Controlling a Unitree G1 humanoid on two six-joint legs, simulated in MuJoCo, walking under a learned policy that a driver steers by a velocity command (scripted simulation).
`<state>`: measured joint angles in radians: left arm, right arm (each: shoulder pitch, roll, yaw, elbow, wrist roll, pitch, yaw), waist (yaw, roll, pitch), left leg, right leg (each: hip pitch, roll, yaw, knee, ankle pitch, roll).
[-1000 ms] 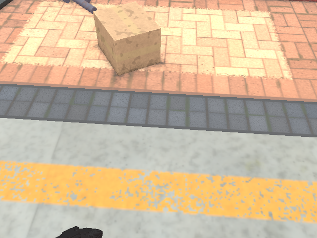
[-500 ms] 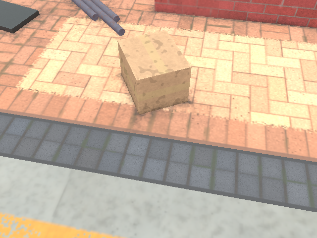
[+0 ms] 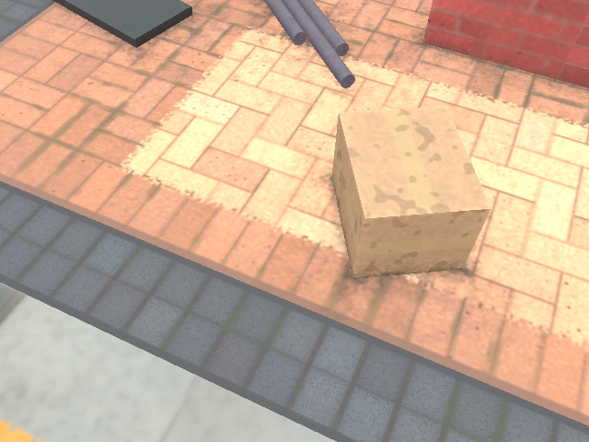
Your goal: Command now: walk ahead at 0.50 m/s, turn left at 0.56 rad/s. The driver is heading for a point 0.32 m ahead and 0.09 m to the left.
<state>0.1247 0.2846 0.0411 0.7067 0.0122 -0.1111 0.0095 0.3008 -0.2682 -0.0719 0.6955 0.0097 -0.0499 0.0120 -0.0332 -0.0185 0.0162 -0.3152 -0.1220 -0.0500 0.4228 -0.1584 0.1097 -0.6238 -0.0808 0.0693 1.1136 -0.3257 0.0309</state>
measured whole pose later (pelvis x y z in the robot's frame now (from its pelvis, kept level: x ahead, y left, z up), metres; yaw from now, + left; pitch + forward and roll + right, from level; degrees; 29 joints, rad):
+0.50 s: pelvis +0.23 -0.05 +0.00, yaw +12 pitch +3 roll +0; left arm 0.21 0.24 0.04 0.77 0.02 -0.06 -0.01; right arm 0.15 -0.27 -0.05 0.65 0.00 -0.01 -0.02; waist 0.03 0.03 0.03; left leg -0.52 0.01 -0.07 0.88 -0.37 -0.06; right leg -0.31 0.02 -0.01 0.41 -0.15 -0.03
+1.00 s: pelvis +0.28 -0.02 -0.01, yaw +13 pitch -1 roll -1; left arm 0.20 0.23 0.02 0.86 0.01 -0.01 0.02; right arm 0.16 -0.20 -0.04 0.71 -0.01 0.01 -0.02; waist 0.02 0.01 0.02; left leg -0.30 -0.02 -0.05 0.60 -0.29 0.01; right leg -0.22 -0.02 -0.01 0.57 -0.34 0.02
